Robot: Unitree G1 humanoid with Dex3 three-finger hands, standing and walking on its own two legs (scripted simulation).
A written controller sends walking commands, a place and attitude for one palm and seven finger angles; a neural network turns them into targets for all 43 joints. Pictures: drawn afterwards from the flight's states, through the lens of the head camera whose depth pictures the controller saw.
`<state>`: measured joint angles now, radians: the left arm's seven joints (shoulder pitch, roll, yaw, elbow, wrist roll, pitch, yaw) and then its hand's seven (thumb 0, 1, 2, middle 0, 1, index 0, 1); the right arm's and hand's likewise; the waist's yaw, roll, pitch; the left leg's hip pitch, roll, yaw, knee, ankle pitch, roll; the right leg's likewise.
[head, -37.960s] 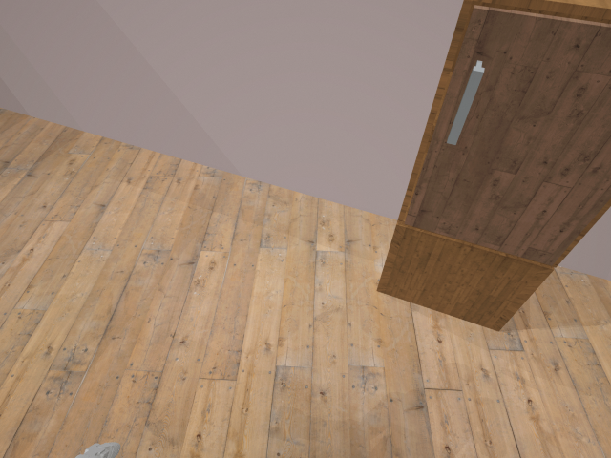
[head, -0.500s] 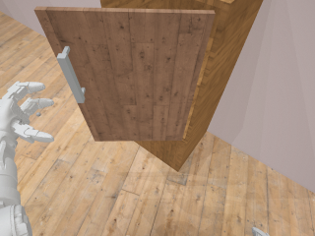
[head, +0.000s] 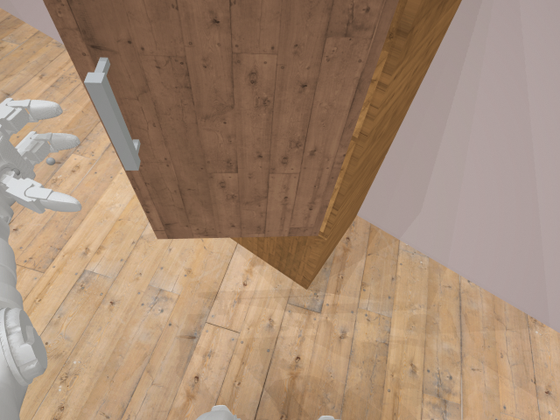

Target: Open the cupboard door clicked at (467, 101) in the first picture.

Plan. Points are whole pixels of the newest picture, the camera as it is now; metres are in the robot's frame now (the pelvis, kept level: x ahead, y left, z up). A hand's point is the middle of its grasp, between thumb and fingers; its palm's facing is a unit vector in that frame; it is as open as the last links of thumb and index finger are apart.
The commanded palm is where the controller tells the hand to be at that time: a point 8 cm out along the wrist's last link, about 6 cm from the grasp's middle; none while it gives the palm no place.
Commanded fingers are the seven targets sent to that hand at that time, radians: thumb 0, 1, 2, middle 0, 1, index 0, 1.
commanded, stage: move the hooked fingers beside the handle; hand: left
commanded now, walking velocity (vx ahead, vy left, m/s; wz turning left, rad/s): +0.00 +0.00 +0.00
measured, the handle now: (119, 118) +0.52 +0.24 +0.10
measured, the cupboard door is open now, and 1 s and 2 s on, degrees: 38 38 38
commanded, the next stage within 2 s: slide the fingers in behind the handle in 1.18 s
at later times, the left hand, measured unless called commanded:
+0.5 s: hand (55, 131) +0.48 +0.31 +0.11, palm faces +0.07 -1.00 -0.01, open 14.0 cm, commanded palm +0.45 +0.35 +0.11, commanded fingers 0.00 -0.50 0.30 -0.30 -1.20 -0.30 -1.20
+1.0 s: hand (51, 141) +0.46 +0.31 +0.11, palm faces +0.07 -1.00 +0.01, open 14.0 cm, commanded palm +0.45 +0.35 +0.10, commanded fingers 0.00 -0.50 0.30 -0.30 -1.20 -0.30 -1.20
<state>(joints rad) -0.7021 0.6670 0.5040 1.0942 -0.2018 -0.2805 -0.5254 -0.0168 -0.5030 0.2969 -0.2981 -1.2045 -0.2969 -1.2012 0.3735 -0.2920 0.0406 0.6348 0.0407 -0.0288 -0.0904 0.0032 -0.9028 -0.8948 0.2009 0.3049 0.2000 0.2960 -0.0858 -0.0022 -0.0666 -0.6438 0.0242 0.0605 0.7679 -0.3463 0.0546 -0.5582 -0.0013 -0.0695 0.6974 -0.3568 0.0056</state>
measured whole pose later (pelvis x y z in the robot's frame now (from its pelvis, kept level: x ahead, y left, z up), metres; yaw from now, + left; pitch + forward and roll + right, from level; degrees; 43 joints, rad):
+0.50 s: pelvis +0.00 +0.00 -0.01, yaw -1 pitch +18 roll -4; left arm -0.87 0.85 0.57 1.26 -0.13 -0.28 -0.55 -0.02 -0.50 0.30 -0.30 -1.20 -0.30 -1.20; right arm 0.43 -0.30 0.05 0.61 0.03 0.06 -0.08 0.00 -0.90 -0.89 0.20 0.30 0.20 0.30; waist -0.16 0.00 -0.07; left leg -0.77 0.05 0.06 0.83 -0.37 0.05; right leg -0.68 0.02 -0.07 0.74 -0.37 0.00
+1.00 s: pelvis +0.00 +0.00 -0.01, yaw -1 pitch +17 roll -4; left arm -0.84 0.79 0.54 1.23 -0.17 -0.29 -0.55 -0.02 -0.50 0.30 -0.30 -1.20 -0.30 -1.20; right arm 0.38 -0.29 0.05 0.59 0.04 0.07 -0.08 0.00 -0.90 -0.89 0.20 0.30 0.20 0.30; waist -0.12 0.00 -0.09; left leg -0.76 0.05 0.04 0.85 -0.38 0.05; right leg -0.66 0.02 -0.08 0.75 -0.38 0.00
